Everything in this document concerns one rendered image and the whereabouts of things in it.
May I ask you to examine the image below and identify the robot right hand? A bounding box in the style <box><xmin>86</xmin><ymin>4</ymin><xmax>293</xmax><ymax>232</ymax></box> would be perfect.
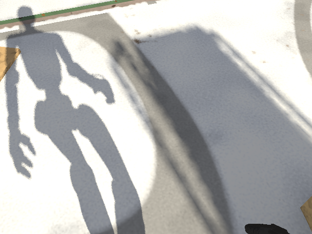
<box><xmin>245</xmin><ymin>223</ymin><xmax>290</xmax><ymax>234</ymax></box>

